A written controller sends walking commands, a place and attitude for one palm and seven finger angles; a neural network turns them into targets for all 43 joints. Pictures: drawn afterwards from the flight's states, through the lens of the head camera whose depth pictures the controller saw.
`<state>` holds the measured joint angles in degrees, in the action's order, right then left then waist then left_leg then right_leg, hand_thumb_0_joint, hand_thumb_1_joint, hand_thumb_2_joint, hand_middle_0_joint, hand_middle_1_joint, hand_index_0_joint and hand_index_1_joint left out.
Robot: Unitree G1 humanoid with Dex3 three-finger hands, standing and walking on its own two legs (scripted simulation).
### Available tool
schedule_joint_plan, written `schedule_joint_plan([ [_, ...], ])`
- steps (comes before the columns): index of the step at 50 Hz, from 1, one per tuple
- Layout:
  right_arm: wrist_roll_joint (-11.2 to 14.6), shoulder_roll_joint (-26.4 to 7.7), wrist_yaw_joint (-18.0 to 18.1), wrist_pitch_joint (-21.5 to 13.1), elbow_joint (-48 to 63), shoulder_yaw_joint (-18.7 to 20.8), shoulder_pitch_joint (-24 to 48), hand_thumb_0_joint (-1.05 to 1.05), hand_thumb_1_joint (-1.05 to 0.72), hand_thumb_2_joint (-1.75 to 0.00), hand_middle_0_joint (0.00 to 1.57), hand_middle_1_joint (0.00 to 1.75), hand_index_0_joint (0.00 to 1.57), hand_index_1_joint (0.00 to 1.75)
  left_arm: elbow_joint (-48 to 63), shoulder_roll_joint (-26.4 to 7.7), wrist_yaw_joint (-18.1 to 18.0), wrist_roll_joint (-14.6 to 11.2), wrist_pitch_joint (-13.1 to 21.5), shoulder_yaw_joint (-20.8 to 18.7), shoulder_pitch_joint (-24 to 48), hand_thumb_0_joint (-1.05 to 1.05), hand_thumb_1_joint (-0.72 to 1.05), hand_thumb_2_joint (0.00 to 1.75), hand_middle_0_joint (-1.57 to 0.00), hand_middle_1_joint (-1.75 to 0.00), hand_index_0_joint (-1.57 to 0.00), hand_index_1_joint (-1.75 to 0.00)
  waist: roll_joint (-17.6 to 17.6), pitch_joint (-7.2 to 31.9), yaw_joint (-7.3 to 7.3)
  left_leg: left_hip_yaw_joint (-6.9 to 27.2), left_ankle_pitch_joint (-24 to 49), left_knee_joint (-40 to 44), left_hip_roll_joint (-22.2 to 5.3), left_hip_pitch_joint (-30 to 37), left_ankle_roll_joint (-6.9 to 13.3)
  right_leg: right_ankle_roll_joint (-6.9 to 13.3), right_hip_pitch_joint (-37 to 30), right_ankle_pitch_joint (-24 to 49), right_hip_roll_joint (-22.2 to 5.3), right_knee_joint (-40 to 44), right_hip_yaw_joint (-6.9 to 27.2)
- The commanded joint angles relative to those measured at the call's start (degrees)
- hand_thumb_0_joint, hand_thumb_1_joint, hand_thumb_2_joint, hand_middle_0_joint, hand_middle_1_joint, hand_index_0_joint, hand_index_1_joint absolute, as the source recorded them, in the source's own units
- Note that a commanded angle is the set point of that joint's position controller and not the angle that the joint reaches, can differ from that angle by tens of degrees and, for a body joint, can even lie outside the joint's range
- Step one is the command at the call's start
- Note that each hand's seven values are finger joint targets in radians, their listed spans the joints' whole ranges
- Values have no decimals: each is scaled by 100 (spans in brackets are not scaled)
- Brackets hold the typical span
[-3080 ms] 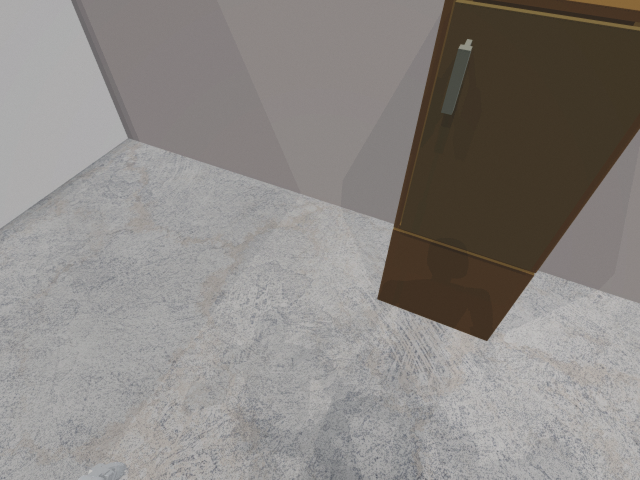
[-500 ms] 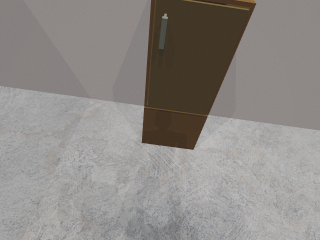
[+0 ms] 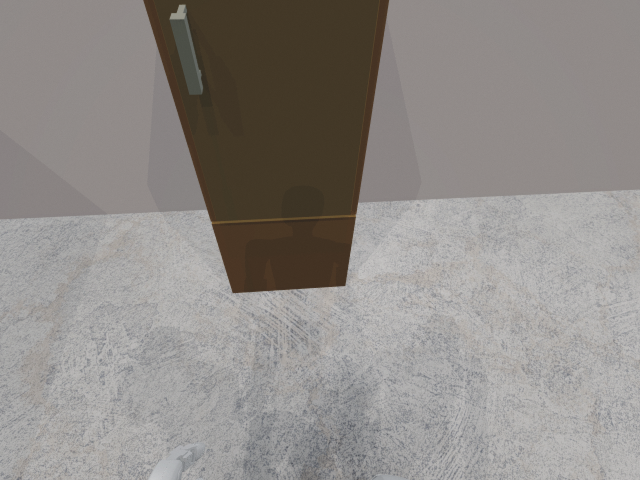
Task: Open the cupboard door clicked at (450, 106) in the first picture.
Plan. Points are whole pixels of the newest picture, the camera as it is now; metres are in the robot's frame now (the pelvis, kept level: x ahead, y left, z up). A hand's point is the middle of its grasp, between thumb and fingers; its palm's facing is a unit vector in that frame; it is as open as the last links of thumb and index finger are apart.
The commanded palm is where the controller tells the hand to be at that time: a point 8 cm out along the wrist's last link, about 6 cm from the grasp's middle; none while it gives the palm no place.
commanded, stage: take the last steps up to it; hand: left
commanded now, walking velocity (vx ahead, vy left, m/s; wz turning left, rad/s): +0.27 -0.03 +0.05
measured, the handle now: (189, 50) +0.74 +0.21 +0.14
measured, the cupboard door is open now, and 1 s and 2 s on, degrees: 0 0 0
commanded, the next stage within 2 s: come to a stop and stand still in 0.28 s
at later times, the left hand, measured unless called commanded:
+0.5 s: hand out of the picture +0.13 +0.18 -0.17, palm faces +0.09 -0.99 -0.13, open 7.4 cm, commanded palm none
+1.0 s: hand (225, 407) +0.24 +0.14 -0.14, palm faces +0.10 -0.96 -0.27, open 7.4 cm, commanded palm none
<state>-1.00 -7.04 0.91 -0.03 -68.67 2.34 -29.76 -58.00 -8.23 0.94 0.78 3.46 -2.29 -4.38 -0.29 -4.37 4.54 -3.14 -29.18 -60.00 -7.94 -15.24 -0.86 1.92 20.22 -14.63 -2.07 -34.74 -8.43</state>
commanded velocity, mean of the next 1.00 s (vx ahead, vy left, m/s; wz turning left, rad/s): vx -0.02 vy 0.04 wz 0.01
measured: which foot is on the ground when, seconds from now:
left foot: up 0.00-0.30, down 0.32-0.76, up 0.78-1.00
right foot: down 0.00-0.32, up 0.34-0.74, down 0.76-1.00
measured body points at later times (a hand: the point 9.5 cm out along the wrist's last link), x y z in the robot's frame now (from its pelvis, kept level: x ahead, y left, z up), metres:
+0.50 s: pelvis +0.16 +0.01 +0.02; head +0.17 +0.05 +0.47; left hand +0.13 +0.23 -0.16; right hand +0.23 -0.22 -0.12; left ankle +0.18 +0.09 -0.72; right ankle +0.14 -0.13 -0.66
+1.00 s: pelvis +0.17 -0.05 +0.01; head +0.20 -0.09 +0.46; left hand +0.24 +0.19 -0.12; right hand +0.22 -0.29 -0.16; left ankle +0.11 +0.09 -0.64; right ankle +0.22 -0.15 -0.72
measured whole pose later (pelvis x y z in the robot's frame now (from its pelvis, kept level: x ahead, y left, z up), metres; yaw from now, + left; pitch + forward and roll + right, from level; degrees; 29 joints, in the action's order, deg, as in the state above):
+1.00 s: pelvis +0.17 -0.05 +0.01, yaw +3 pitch +0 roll +2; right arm -1.5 -11.9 0.3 4.1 -59.6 4.7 -11.2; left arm -56.4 -7.8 -2.4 1.4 0.1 -2.2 -9.5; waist -2.4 -3.6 -0.5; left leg -0.2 -22.6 -63.8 -0.9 -24.7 -3.2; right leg 2.2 17.4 -12.2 -4.1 -29.8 -6.9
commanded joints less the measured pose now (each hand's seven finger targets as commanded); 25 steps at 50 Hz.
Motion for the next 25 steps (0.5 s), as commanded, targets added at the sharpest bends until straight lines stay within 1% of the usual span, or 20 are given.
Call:
schedule_joint_plan([
  [1, -69, -299, -32, -147, 710, 133, 412, 0, -90, -90, 20, 30, 20, 30, -200, -712, -215, 41, -30, -161, -1023, 0, 90, 90, -20, -30, -20, -30, 353, 170, -375, 116, 818, -888, -240, -1770, 55, 686, -914, -353, -1625, 2338, 1583],
  [2, -89, -216, -41, -91, 653, 124, 260, 0, -90, -90, 20, 30, 20, 30, -184, -569, -223, 56, 4, -108, -977, 0, 90, 90, -20, -30, -20, -30, 481, 105, -252, 30, 940, -613, -210, -1589, 0, 627, -645, 32, -1454, 2382, 1210],
  [3, -107, -155, -48, -59, 685, 133, 260, 0, -90, -90, 20, 30, 20, 30, -163, -398, -234, 85, 31, -113, -1084, 0, 90, 90, -20, -30, -20, -30, 533, 82, -222, -54, 1002, -334, -177, -1453, -37, 635, -477, 336, -1380, 2378, 1043],
  [4, -107, -126, -61, -41, 748, 134, 340, 0, -90, -90, 20, 30, 20, 30, -137, -382, -238, 86, 41, -99, -1141, 0, 90, 90, -20, -30, -20, -30, 619, 22, -226, -116, 1070, -92, -155, -1395, -57, 673, -375, 497, -1348, 2400, 972],
  [7, -81, -151, -134, -63, 985, 134, 791, 0, -90, -90, 20, 30, 20, 30, -170, -549, -232, 83, 67, -82, -1235, 0, 90, 90, -20, -30, -20, -30, 690, -64, -272, -166, 1197, 748, -96, -1368, -36, 783, -506, 606, -1337, 2434, 962],
  [8, -80, -184, -153, -82, 1054, 129, 908, 0, -90, -90, 20, 30, 20, 30, -172, -647, -226, 86, 67, -106, -1191, 0, 90, 90, -20, -30, -20, -30, 750, -48, -254, -176, 1204, 1120, -95, -1333, -29, 787, -635, 597, -1341, 2365, 912],
  [10, -67, -250, -178, -137, 1158, 115, 1287, 0, -90, -90, 20, 30, 20, 30, -217, -727, -205, 85, 48, -115, -1352, 0, 90, 90, -20, -30, -20, -30, 784, -104, -393, -325, 1242, 1674, 55, -1080, 6, 755, -751, 701, -1317, 2237, 941],
  [11, -62, -271, -185, -166, 1188, 111, 1385, 0, -90, -90, 20, 30, 20, 30, -273, -764, -200, 98, 44, -115, -1449, 0, 90, 90, -20, -30, -20, -30, 691, -84, -394, -354, 1259, 1902, 105, -874, 43, 749, -774, 741, -1335, 2124, 1022],
  [13, -65, -379, -169, -204, 1149, 83, 1293, 0, -90, -90, 20, 30, 20, 30, -300, -859, -187, 67, 8, -138, -1432, 0, 90, 90, -20, -30, -20, -30, 609, -115, -269, -528, 1548, 2492, 250, -332, 72, 611, -774, 807, -1166, 1802, 846],
  [14, -75, -482, -140, -235, 1072, 92, 1087, 0, -90, -90, 20, 30, 20, 30, -314, -818, -180, 41, -13, -132, -1469, 0, 90, 90, -20, -30, -20, -30, 403, -57, -154, -605, 1778, 2860, 347, 354, 99, 502, -492, 958, -1025, 1358, 735],
  [15, -97, -767, -100, -274, 931, 146, 623, 0, -90, -90, 20, 30, 20, 30, -304, -691, -164, 26, -37, -99, -1568, 0, 90, 90, -20, -30, -20, -30, -305, 180, 27, -170, 1971, 3277, 113, 1203, 227, 305, -119, 975, -705, 348, 483],
  [16, -154, -1362, -50, -304, 841, 268, 67, 0, -90, -90, 20, 30, 20, 30, -187, -416, -122, -5, -56, -71, -1677, 0, 90, 90, -20, -30, -20, -30, -1679, 501, 158, 1473, 2243, 3891, -1133, 1902, 735, -29, 737, -438, -40, -1213, -43],
  [17, -128, -1564, 23, -277, 712, 277, -203, 0, -90, -90, 20, 30, 20, 30, -27, -530, -145, 25, -68, -45, -1423, 0, 90, 90, -20, -30, -20, -30, -2237, 574, 261, 2536, 2399, 4604, -1807, 1934, 1098, -115, 1244, -1981, 239, -2665, 184],
  [18, -88, -1444, 93, -258, 748, 216, 82, 0, -90, -90, 20, 30, 20, 30, -28, -662, -140, 44, -99, -93, -1170, 0, 90, 90, -20, -30, -20, -30, -1437, 300, 176, 2430, 2502, 4613, -1860, 1461, 1232, -54, 1444, -1772, -56, -3289, 633],
  [19, -69, -1236, 103, -277, 897, 152, 540, 0, -90, -90, 20, 30, 20, 30, -91, -550, -110, 40, -98, -99, -1203, 0, 90, 90, -20, -30, -20, -30, -874, 111, -41, 1935, 2630, 4585, -1677, 1150, 1232, -82, 1487, -1346, -257, -3466, 738],
  [20, -57, -1000, 113, -307, 1003, 64, 984, 0, -90, -90, 20, 30, 20, 30, -209, -452, -103, 49, -133, -76, -1324, 0, 90, 90, -20, -30, -20, -30, -519, -13, -247, 1323, 3209, 4596, -1422, 741, 1081, -165, 1222, -1013, -401, -3238, 812],
  [21, -23, -785, 140, -349, 1041, -20, 1340, 0, -90, -90, 20, 30, 20, 30, -343, -305, -117, 27, -195, -35, -1528, 0, 90, 90, -20, -30, -20, -30, -214, -5, -483, 697, 4193, 4530, -1183, 376, 909, -276, 737, -693, -480, -2750, 860],
  [22, -7, -782, 159, -356, 1065, -55, 1553, 0, -90, -90, 20, 30, 20, 30, -455, -159, -156, 4, -280, 5, -1824, 0, 90, 90, -20, -30, -20, -30, -392, 246, -622, 182, 4967, 4416, -962, 295, 792, -371, 256, -525, -455, -2313, 835],
  [23, 21, -771, 179, -342, 1033, -74, 1634, 0, -90, -90, 20, 30, 20, 30, -517, -150, -199, -2, -361, 20, -1988, 0, 90, 90, -20, -30, -20, -30, -584, 386, -664, -16, 5380, 4358, -875, 370, 774, -430, 42, -428, -409, -1981, 768],
  [25, 38, -777, 203, -254, 940, -4, 1572, 0, -90, -90, 20, 30, 20, 30, -491, -216, -254, 20, -470, -2, -1966, 0, 90, 90, -20, -30, -20, -30, -656, 493, -592, -79, 5698, 4216, -865, 595, 829, -464, -35, -375, -327, -1489, 621],
])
